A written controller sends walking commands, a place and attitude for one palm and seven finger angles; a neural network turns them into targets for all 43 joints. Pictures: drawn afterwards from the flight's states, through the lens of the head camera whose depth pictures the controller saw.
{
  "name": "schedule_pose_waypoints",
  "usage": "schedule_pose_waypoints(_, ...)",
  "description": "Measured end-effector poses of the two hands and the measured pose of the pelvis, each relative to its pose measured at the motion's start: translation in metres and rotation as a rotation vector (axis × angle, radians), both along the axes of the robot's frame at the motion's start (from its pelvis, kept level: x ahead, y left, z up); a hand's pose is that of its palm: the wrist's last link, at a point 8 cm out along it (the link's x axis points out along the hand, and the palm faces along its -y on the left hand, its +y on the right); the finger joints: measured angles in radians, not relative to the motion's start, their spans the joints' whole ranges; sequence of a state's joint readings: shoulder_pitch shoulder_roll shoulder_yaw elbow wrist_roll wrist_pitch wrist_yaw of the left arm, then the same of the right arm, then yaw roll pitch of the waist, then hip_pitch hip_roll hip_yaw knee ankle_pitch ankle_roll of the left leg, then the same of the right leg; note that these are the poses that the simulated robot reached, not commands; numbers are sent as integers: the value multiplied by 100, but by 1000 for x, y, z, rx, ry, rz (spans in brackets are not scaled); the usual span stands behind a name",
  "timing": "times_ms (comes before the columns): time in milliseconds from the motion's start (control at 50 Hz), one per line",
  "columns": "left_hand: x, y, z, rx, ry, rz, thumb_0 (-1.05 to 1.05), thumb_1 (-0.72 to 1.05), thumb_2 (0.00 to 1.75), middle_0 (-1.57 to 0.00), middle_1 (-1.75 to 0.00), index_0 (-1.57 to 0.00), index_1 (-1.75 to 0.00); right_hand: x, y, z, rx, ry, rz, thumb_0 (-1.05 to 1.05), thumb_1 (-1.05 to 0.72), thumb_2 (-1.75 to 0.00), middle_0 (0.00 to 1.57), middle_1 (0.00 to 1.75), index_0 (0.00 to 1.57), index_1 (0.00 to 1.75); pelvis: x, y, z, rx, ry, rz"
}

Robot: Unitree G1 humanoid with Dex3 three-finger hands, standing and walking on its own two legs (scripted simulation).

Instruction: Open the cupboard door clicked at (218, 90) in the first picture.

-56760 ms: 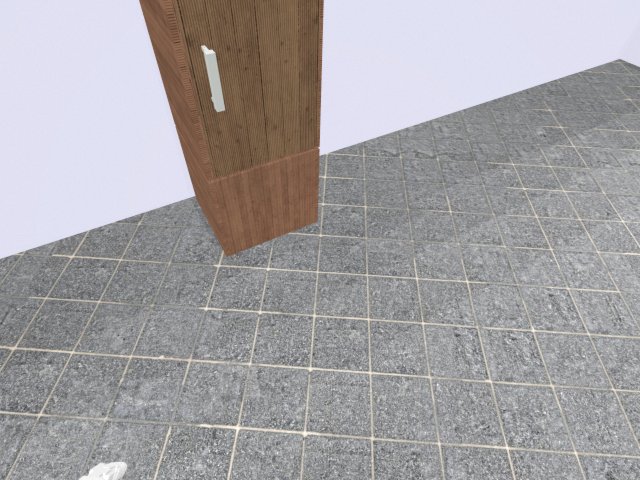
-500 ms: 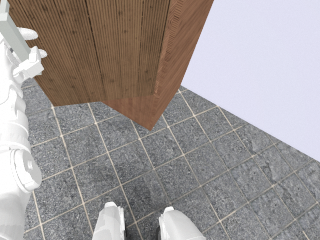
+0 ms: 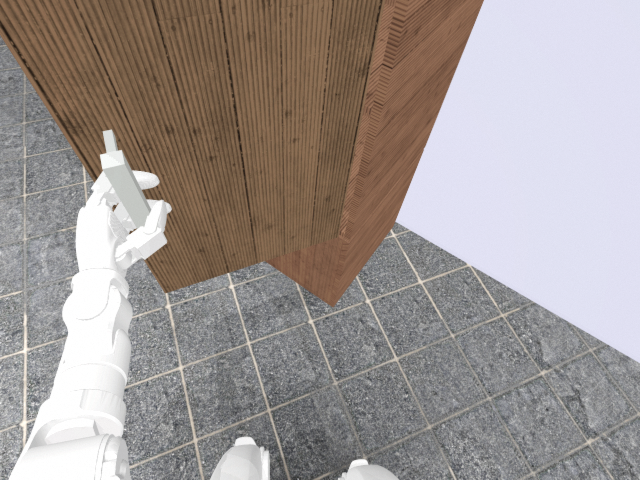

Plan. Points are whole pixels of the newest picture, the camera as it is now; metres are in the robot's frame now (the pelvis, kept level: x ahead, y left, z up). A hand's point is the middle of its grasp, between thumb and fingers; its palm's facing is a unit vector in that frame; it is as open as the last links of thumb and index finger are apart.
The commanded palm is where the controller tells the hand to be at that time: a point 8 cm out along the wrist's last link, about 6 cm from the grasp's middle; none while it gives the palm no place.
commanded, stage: pull the door open along its arc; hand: left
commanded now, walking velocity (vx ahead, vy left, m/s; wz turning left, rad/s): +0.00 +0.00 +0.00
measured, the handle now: (133, 191) +0.46 +0.23 +0.06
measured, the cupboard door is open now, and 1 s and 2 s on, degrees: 58 91 93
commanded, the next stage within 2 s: open thumb and fingers to let go in 0.56 s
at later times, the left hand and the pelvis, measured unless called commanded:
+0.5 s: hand (241, 306) +0.31 +0.09 +0.05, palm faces +0.50 -0.86 +0.02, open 6.2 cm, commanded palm +0.24 +0.11 +0.05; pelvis -0.01 -0.03 +0.00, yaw +4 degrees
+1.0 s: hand (270, 323) +0.29 +0.06 +0.05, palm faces +0.48 -0.88 -0.01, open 8.7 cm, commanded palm +0.24 +0.09 +0.05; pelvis -0.01 -0.06 +0.00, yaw +6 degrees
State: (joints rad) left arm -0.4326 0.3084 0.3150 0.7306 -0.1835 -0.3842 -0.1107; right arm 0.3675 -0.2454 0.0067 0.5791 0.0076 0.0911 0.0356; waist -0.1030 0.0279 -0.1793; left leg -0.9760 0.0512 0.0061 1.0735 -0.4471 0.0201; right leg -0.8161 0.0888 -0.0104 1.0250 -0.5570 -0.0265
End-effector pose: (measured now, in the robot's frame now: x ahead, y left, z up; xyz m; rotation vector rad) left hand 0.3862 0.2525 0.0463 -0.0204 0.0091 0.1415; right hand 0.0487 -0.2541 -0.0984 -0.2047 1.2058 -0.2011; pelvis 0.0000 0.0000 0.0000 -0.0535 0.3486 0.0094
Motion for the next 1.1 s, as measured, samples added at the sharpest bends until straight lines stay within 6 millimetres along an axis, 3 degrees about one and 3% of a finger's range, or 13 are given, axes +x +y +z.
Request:
schedule_pose_waypoints(120, -31, -27, -2, -57, -32, 213, 3, 69, 75, -34, -135, -36, -133, 46, 4, -1, 19, -121, 101, 1, -91, -90, 20, 29, 21, 30, -4, -4, -2, 14, -17, 12)
schedule_pose_waypoints(220, -53, -50, 0, -3, -27, 299, 2, 70, 76, -34, -135, -34, -132, 71, 11, -5, 58, -184, 158, 1, -91, -90, 20, 29, 20, 30, -8, -10, -5, 25, -33, 20)
schedule_pose_waypoints(460, -114, -118, 4, -16, 9, 394, 3, 69, 74, -31, -133, -34, -133, 89, 12, -2, 106, -252, 223, 1, -91, -90, 20, 29, 21, 30, -9, -31, 1, 50, -93, 50)
schedule_pose_waypoints(640, -144, -162, 7, 20, 38, 308, 4, 69, 73, -29, -132, -34, -134, 105, 2, 5, 104, -333, 241, 1, -91, -90, 20, 29, 21, 30, -8, -45, 3, 70, -112, 62)
schedule_pose_waypoints(880, -139, -161, 6, 28, 26, 362, 2, 52, 73, -35, -132, -38, -132, 122, -2, -1, 103, -350, 269, 1, -91, -90, 20, 29, 20, 30, -11, -57, -1, 83, -99, 78)
schedule_pose_waypoints(1100, -140, -160, 6, 24, 27, 347, 1, -7, 49, -33, -125, -36, -125, 114, -2, -4, 100, -317, 254, 1, -91, -90, 20, 29, 20, 30, -8, -52, 0, 81, -98, 76)
